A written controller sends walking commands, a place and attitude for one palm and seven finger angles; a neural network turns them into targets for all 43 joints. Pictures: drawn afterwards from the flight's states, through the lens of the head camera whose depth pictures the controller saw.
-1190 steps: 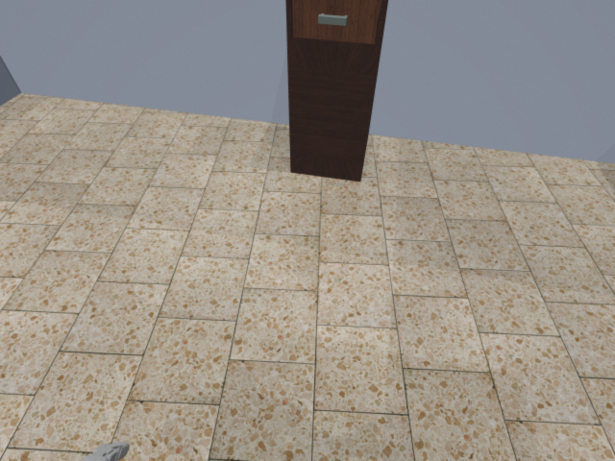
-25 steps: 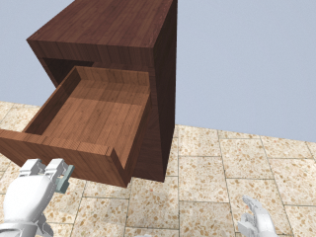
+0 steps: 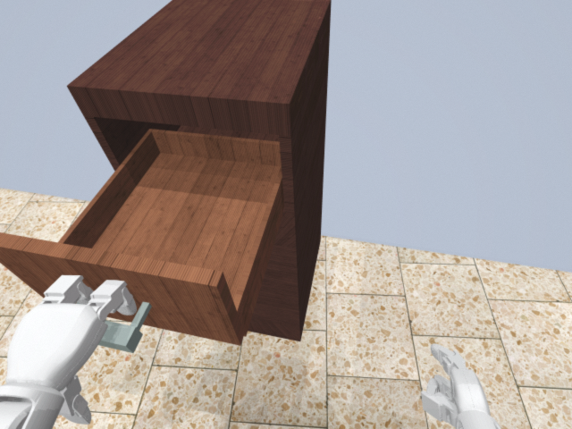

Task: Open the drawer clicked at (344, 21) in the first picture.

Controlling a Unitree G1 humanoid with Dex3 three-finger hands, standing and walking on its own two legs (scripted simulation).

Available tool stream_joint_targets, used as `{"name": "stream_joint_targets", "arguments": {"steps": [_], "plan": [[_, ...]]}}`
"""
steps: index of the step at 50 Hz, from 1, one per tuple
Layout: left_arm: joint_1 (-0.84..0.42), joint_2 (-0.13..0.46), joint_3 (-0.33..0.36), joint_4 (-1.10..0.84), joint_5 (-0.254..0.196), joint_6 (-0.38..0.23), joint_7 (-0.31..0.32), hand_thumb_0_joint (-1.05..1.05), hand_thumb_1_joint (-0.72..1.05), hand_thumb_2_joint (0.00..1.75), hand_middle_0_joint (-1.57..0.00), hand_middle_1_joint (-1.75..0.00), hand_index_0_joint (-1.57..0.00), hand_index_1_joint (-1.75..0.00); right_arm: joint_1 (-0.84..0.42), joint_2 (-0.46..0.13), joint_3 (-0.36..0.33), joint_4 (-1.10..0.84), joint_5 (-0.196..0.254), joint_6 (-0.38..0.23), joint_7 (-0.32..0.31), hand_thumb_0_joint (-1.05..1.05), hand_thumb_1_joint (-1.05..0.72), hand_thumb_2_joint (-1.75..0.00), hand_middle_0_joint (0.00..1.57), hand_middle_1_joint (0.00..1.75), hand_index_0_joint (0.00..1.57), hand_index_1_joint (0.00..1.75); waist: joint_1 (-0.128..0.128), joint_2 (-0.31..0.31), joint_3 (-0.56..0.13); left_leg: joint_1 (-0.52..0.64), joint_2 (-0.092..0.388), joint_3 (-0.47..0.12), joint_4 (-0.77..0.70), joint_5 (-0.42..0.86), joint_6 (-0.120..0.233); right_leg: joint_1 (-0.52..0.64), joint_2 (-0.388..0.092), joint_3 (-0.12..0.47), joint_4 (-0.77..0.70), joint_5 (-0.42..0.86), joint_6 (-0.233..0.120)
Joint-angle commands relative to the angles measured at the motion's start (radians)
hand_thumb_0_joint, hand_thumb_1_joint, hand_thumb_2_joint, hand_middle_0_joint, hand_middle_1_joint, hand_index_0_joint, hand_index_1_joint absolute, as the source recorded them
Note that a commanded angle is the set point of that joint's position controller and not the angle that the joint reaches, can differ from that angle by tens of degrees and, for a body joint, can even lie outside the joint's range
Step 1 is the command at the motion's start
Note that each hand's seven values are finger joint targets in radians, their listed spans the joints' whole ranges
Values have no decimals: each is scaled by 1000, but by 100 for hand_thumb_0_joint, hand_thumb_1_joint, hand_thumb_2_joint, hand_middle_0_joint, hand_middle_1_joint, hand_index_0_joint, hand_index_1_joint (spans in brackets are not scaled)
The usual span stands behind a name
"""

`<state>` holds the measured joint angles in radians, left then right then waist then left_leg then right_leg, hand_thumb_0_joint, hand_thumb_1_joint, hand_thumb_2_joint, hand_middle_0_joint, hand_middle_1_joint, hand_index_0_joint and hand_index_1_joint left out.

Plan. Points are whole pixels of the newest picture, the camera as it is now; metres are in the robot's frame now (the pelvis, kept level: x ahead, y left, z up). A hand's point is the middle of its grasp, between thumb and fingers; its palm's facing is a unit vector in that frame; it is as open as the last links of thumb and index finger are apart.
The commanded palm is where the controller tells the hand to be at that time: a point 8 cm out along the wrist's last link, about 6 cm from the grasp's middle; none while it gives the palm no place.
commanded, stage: lift the hand off the handle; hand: left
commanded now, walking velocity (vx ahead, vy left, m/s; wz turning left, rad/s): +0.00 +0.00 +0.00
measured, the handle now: (106, 317) +0.23 +0.28 +0.04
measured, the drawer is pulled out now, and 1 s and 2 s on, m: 0.28 0.28 0.28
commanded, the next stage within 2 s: draw the hand back to the body in 0.92 s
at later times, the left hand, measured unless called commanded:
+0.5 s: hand (58, 320) +0.19 +0.28 +0.12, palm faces +0.05 -0.06 -1.00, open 12.8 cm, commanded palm +0.17 +0.29 +0.20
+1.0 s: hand (53, 279) +0.21 +0.26 +0.18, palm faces +0.05 -0.11 -0.99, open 13.8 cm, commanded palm +0.17 +0.28 +0.25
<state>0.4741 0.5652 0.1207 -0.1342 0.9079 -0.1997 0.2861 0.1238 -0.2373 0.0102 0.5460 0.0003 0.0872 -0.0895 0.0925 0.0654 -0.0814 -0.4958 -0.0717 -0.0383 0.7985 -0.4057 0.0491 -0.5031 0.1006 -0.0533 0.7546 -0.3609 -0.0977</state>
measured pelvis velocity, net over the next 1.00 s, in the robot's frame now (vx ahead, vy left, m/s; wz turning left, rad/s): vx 0.00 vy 0.04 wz -0.02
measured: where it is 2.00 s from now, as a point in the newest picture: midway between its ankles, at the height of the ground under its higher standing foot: outside the picture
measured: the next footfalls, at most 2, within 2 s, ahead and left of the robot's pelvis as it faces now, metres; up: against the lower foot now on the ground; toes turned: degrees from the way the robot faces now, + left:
none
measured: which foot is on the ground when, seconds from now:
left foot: down 0.00-1.00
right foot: down 0.00-1.00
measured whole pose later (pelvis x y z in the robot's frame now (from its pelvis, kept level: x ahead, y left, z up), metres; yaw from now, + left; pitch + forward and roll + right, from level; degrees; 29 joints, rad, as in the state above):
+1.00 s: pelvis +0.00 +0.04 +0.03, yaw -1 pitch -2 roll -1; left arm 0.36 0.61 0.10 -0.56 0.73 0.10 -0.15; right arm 0.14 -0.28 0.08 0.47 0.05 0.18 0.00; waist 0.11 0.12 -0.03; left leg -0.19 -0.10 -0.01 0.49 -0.27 0.10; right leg -0.21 0.07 0.01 0.48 -0.23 -0.04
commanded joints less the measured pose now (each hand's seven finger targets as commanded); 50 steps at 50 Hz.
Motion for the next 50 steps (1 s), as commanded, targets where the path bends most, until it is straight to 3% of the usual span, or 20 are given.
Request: {"name": "stream_joint_targets", "arguments": {"steps": [1, 5, 8, 13, 18, 20, 24, 27, 29, 30, 35, 37, 40, 41, 42, 44, 45, 46, 49, 50], "plan": [[-169, 248, 253, -298, -51, 12, 73, 0, -50, 30, -30, -120, -30, -120, -130, -106, -38, -163, -2, -49, -2, 0, -90, -90, 20, 30, 20, 30, -9, 26, -177, 105, 13, -17, -110, 212, -6, 89, -79, 136, -169, 162, 61], [-188, 222, 218, -342, -75, 35, 33, 0, -50, 30, -30, -120, -30, -120, -141, -116, -40, -175, 6, -43, 5, 0, -90, -90, 20, 30, 20, 30, -16, 49, -164, 138, 23, -23, -142, 224, -13, 95, -75, 114, -177, 158, 60], [-139, 236, 224, -401, -83, 49, 7, 0, -50, 30, -30, -120, -30, -120, -133, -119, -41, -189, 8, -39, 6, 0, -90, -90, 20, 30, 20, 30, 7, 32, -198, 171, 30, -24, -156, 275, -17, 132, -76, 104, -180, 194, 63], [-199, 189, 157, -471, -76, 68, -26, 0, -50, 30, -30, -120, -30, -120, -133, -117, -32, -199, 7, -35, 13, 0, -90, -90, 20, 30, 20, 30, -5, 33, -140, 201, 45, -41, -194, 275, -32, 99, -77, 72, -195, 136, 62], [-231, 226, 167, -516, -67, 106, -69, 0, -50, 30, -30, -120, -30, -120, -134, -118, -26, -206, 11, -22, 14, 0, -90, -90, 20, 30, 20, 30, 15, 35, -150, 240, 60, -53, -234, 309, -49, 141, -77, 67, -216, 130, 58], [-253, 207, 147, -534, -75, 126, -91, 0, -50, 30, -30, -120, -30, -120, -155, -114, -19, -211, 19, -22, 18, 0, -90, -90, 20, 30, 20, 30, 9, 68, -142, 257, 65, -61, -250, 303, -54, 150, -74, 66, -224, 117, 54], [-318, 219, 136, -562, -82, 135, -133, 0, -50, 30, -30, -120, -30, -120, -141, -111, -15, -207, 18, -17, 15, 0, -90, -90, 20, 30, 20, 30, 11, 42, -135, 286, 69, -65, -278, 321, -58, 176, -79, 52, -247, 123, 58], [-295, 250, 166, -587, -99, 144, -157, 0, -50, 30, -30, -120, -30, -120, -144, -111, -9, -209, 23, -18, 16, 0, -90, -90, 20, 30, 20, 30, 21, 73, -119, 302, 81, -76, -303, 357, -74, 202, -79, 51, -262, 131, 54], [-329, 228, 137, -611, -97, 150, -171, 0, -50, 30, -30, -120, -30, -120, -149, -110, -6, -211, 23, -16, 21, 0, -90, -90, 20, 30, 20, 30, 17, 60, -115, 315, 87, -83, -315, 362, -79, 195, -79, 46, -267, 127, 59], [-326, 199, 120, -630, -108, 159, -181, 0, -50, 30, -30, -120, -30, -120, -185, -107, 0, -218, 31, -25, 27, 0, -90, -90, 20, 30, 20, 30, 17, 92, -108, 315, 89, -90, -321, 368, -81, 206, -71, 50, -267, 134, 53], [-274, 165, 97, -482, -109, 282, -267, 0, -50, 30, -30, -120, -30, -120, -201, -107, 2, -199, 45, 3, 69, 0, -90, -90, 20, 30, 20, 30, 28, 13, -38, 261, 97, -87, -374, 386, -85, 266, -69, 41, -285, 154, 50], [-346, 202, 92, -463, -111, 326, -317, 0, -50, 30, -30, -120, -30, -120, -172, -113, 3, -188, 40, 30, 79, 0, -90, -90, 20, 30, 20, 30, 25, -14, -27, 249, 95, -65, -398, 368, -83, 305, -81, 40, -301, 158, 53], [-344, 212, 109, -523, -132, 355, -368, 0, -50, 30, -30, -120, -30, -120, -249, -116, 17, -228, 53, 29, 92, 0, -90, -90, 20, 30, 20, 30, 43, 15, -83, 257, 97, -61, -404, 363, -60, 374, -71, 53, -299, 178, 55], [-355, 227, 100, -548, -131, 350, -385, 0, -50, 30, -30, -120, -30, -120, -209, -115, 21, -224, 43, 35, 90, 0, -90, -90, 20, 30, 20, 30, 43, 26, -120, 278, 94, -54, -409, 376, -62, 393, -86, 52, -299, 176, 59], [-331, 212, 82, -537, -135, 349, -399, 0, -50, 30, -30, -120, -30, -120, -205, -112, 21, -231, 43, 42, 89, 0, -90, -90, 20, 30, 20, 30, 39, 3, -85, 285, 96, -49, -411, 377, -62, 373, -86, 47, -312, 173, 61], [-292, 218, 92, -580, -145, 327, -412, 0, -50, 30, -30, -120, -30, -120, -198, -123, 26, -253, 42, 42, 87, 0, -90, -90, 20, 30, 20, 30, 44, -11, -102, 297, 96, -43, -410, 388, -53, 382, -87, 45, -321, 183, 66], [-236, 219, 123, -595, -166, 324, -413, 0, -50, 30, -30, -120, -30, -120, -229, -128, 29, -269, 55, 29, 90, 0, -90, -90, 20, 30, 20, 30, 44, 17, -95, 281, 106, -48, -400, 383, -45, 390, -74, 52, -320, 198, 67], [-234, 242, 137, -599, -167, 303, -413, 0, -50, 30, -30, -120, -30, -120, -181, -125, 34, -262, 44, 34, 84, 0, -90, -90, 20, 30, 20, 30, 47, -21, -109, 292, 97, -36, -400, 375, -45, 389, -90, 42, -324, 184, 71], [-218, 288, 203, -609, -173, 253, -380, 0, -50, 30, -30, -120, -30, -120, -170, -133, 38, -275, 40, 33, 70, 0, -90, -90, 20, 30, 20, 30, 52, -47, -45, 287, 88, -23, -391, 338, -31, 351, -94, 40, -350, 161, 72], [-205, 290, 225, -617, -189, 249, -365, 0, -50, 30, -30, -120, -30, -120, -196, -138, 39, -275, 52, 23, 70, 0, -90, -90, 20, 30, 20, 30, 47, 21, -22, 282, 95, -33, -389, 322, -29, 341, -85, 46, -357, 149, 66]]}}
